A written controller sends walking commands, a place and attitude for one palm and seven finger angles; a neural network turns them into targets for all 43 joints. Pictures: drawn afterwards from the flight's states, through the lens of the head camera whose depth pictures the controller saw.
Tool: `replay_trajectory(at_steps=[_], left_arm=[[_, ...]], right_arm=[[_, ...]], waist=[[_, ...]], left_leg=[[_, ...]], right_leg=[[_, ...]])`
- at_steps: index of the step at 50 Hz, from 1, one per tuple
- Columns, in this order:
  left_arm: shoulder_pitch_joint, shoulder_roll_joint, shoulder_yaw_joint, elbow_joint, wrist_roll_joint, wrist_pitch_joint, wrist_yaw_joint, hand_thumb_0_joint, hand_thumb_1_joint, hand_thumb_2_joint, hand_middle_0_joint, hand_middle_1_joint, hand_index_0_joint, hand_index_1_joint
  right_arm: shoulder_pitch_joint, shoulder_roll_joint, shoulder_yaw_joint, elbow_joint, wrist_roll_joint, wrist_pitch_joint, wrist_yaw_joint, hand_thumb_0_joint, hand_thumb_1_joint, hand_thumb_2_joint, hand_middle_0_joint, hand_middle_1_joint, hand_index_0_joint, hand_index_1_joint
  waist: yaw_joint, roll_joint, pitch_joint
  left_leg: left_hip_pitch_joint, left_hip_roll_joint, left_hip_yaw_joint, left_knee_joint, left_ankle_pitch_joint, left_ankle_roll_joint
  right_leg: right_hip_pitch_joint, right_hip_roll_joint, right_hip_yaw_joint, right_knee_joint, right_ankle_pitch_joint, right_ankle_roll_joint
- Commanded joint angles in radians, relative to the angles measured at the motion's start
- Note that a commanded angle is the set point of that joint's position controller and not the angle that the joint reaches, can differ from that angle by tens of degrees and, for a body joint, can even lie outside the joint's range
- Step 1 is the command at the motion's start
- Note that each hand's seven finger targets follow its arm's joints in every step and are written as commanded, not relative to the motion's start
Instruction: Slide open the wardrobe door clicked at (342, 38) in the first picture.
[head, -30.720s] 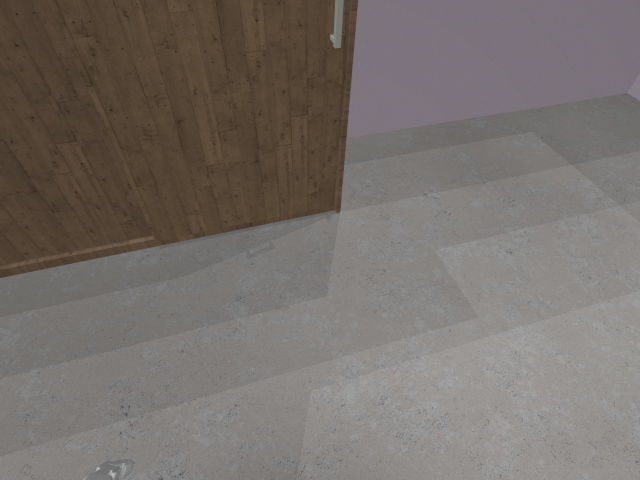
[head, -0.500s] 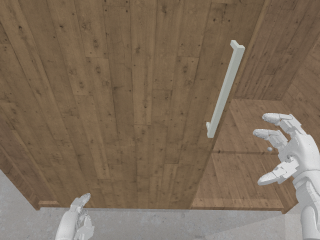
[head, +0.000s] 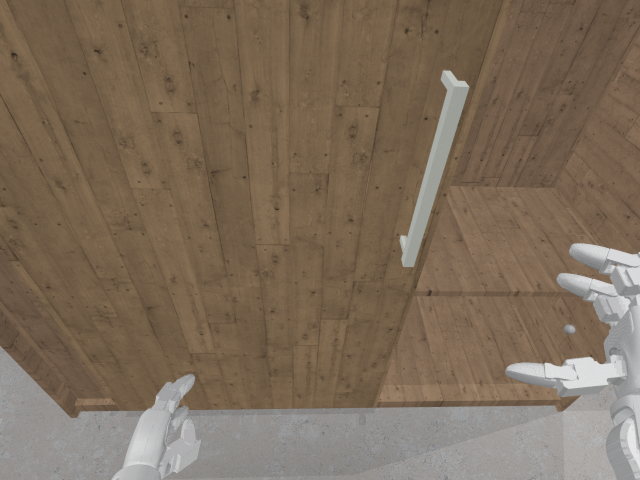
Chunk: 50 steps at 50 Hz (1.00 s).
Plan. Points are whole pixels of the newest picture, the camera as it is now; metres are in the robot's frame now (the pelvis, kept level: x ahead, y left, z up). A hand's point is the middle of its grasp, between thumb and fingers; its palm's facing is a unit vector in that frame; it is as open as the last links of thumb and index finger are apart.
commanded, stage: draw the hand back to the body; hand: right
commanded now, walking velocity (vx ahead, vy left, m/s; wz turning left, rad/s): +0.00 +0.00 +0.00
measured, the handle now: (425, 182) +0.49 -0.16 +0.15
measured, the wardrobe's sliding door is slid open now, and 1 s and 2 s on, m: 0.61 0.61 0.61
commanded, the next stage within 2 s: step back with the hand held close in 0.90 s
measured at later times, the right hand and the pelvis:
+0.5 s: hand (603, 337) +0.22 -0.27 +0.16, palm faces +0.43 +0.83 -0.35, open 9.0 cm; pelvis +0.03 -0.01 +0.01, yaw +1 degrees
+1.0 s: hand (609, 348) +0.20 -0.27 +0.17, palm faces +0.46 +0.82 -0.34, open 7.5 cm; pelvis +0.02 +0.00 +0.01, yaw +1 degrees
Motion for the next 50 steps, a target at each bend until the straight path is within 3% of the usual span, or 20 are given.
replay_trajectory(at_steps=[1, 8, 10, 19, 21, 26, 29, 35, 37, 43, 47, 49, 50], left_arm=[[-0.144, 0.113, 0.051, -0.146, 0.007, -0.033, 0.013, 0.000, 0.900, 0.900, -0.200, -0.300, -0.200, -0.300], [-0.152, 0.107, 0.056, -0.135, 0.013, -0.007, 0.009, 0.000, 0.900, 0.900, -0.200, -0.300, -0.200, -0.300], [-0.151, 0.108, 0.057, -0.138, 0.014, -0.005, 0.005, 0.000, 0.900, 0.900, -0.200, -0.300, -0.200, -0.300], [-0.148, 0.109, 0.071, -0.154, 0.017, 0.026, -0.008, 0.000, 0.900, 0.900, -0.200, -0.300, -0.200, -0.300], [-0.141, 0.104, 0.071, -0.158, 0.016, 0.030, -0.011, 0.000, 0.900, 0.900, -0.200, -0.300, -0.200, -0.300], [-0.135, 0.104, 0.076, -0.164, 0.016, 0.035, -0.011, 0.000, 0.900, 0.900, -0.200, -0.300, -0.200, -0.300], [-0.140, 0.105, 0.076, -0.159, 0.014, 0.035, -0.008, 0.000, 0.900, 0.900, -0.200, -0.300, -0.200, -0.300], [-0.141, 0.102, 0.074, -0.156, 0.017, 0.032, -0.001, 0.000, 0.900, 0.900, -0.200, -0.300, -0.200, -0.300], [-0.144, 0.100, 0.072, -0.153, 0.018, 0.031, -0.002, 0.000, 0.900, 0.900, -0.200, -0.300, -0.200, -0.300], [-0.149, 0.097, 0.074, -0.153, 0.019, 0.033, -0.003, 0.000, 0.900, 0.900, -0.200, -0.300, -0.200, -0.300], [-0.149, 0.096, 0.077, -0.153, 0.019, 0.034, -0.003, 0.000, 0.900, 0.900, -0.200, -0.300, -0.200, -0.300], [-0.155, 0.096, 0.077, -0.152, 0.016, 0.033, -0.004, 0.000, 0.900, 0.900, -0.200, -0.300, -0.200, -0.300], [-0.154, 0.096, 0.076, -0.152, 0.017, 0.031, -0.003, 0.000, 0.900, 0.900, -0.200, -0.300, -0.200, -0.300]], right_arm=[[-0.159, -0.188, -0.075, -0.252, -0.044, -0.106, -0.083, 0.000, 0.006, -0.462, 0.231, 0.831, 0.231, 0.831], [-0.082, -0.181, -0.090, -0.279, -0.068, -0.122, -0.106, 0.000, -0.248, -0.585, 0.223, 0.683, 0.223, 0.683], [-0.043, -0.173, -0.089, -0.280, -0.067, -0.122, -0.105, 0.000, -0.320, -0.620, 0.220, 0.640, 0.220, 0.640], [0.083, -0.205, -0.155, -0.326, -0.068, -0.117, -0.100, 0.000, -0.646, -0.777, 0.209, 0.449, 0.209, 0.449], [0.085, -0.196, -0.150, -0.357, -0.069, -0.117, -0.100, 0.000, -0.719, -0.813, 0.206, 0.406, 0.206, 0.406], [0.133, -0.206, -0.177, -0.373, -0.065, -0.111, -0.101, 0.000, -0.900, -0.900, 0.200, 0.300, 0.200, 0.300], [0.105, -0.189, -0.149, -0.362, -0.069, -0.104, -0.101, 0.000, -0.900, -0.900, 0.200, 0.300, 0.200, 0.300], [0.096, -0.193, -0.153, -0.365, -0.069, -0.106, -0.107, 0.000, -0.900, -0.900, 0.200, 0.300, 0.200, 0.300], [0.095, -0.196, -0.156, -0.366, -0.071, -0.107, -0.108, 0.000, -0.900, -0.900, 0.200, 0.300, 0.200, 0.300], [0.108, -0.203, -0.169, -0.358, -0.065, -0.109, -0.106, 0.000, -0.900, -0.900, 0.200, 0.300, 0.200, 0.300], [0.114, -0.203, -0.172, -0.357, -0.064, -0.112, -0.105, 0.000, -0.900, -0.900, 0.200, 0.300, 0.200, 0.300], [0.111, -0.196, -0.162, -0.354, -0.065, -0.111, -0.103, 0.000, -0.900, -0.900, 0.200, 0.300, 0.200, 0.300], [0.108, -0.198, -0.164, -0.353, -0.064, -0.114, -0.104, 0.000, -0.900, -0.900, 0.200, 0.300, 0.200, 0.300]], waist=[[0.006, 0.013, -0.087], [-0.003, -0.039, -0.078], [-0.005, -0.008, -0.073], [-0.017, -0.010, -0.059], [-0.012, -0.046, -0.072], [-0.013, -0.020, -0.070], [-0.004, -0.008, -0.031], [-0.007, -0.004, -0.058], [-0.010, -0.033, -0.047], [-0.012, -0.002, -0.036], [-0.013, -0.008, -0.047], [-0.011, -0.030, -0.021], [-0.010, -0.011, -0.025]], left_leg=[[-0.039, -0.002, -0.029, -0.143, -0.024, 0.005], [0.007, -0.007, -0.020, -0.139, 0.067, 0.014], [0.020, -0.008, -0.015, -0.136, 0.084, 0.011], [0.037, -0.015, -0.014, -0.140, 0.151, 0.013], [0.042, -0.011, -0.015, -0.133, 0.165, 0.013], [0.044, -0.011, -0.013, -0.134, 0.199, 0.010], [0.012, -0.014, -0.012, -0.152, 0.162, 0.008], [0.026, -0.009, -0.013, -0.153, 0.149, 0.007], [0.024, -0.008, -0.016, -0.155, 0.152, 0.009], [0.027, -0.009, -0.017, -0.165, 0.143, 0.007], [0.032, -0.008, -0.018, -0.168, 0.145, 0.005], [0.013, -0.010, -0.022, -0.184, 0.120, 0.005], [0.019, -0.007, -0.019, -0.182, 0.112, 0.004]], right_leg=[[0.086, 0.017, 0.012, -0.133, -0.035, -0.034], [0.116, 0.016, 0.017, -0.157, 0.054, -0.026], [0.112, 0.012, 0.020, -0.163, 0.076, -0.025], [0.115, 0.010, 0.010, -0.158, 0.153, -0.019], [0.120, 0.010, 0.007, -0.153, 0.169, -0.016], [0.117, 0.011, -0.002, -0.140, 0.198, -0.020], [0.118, 0.011, -0.002, -0.145, 0.162, -0.021], [0.127, 0.016, -0.002, -0.146, 0.143, -0.027], [0.123, 0.019, -0.003, -0.144, 0.143, -0.025], [0.116, 0.017, -0.005, -0.147, 0.133, -0.025], [0.122, 0.017, -0.010, -0.146, 0.135, -0.027], [0.124, 0.017, -0.010, -0.151, 0.115, -0.026], [0.119, 0.016, -0.007, -0.153, 0.107, -0.027]])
